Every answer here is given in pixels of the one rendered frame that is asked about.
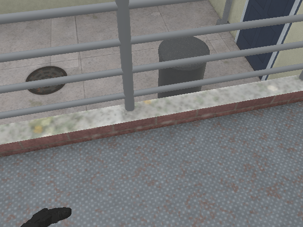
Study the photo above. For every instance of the robot left hand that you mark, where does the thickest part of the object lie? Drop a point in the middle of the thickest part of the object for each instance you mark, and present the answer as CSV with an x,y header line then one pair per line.
x,y
45,217

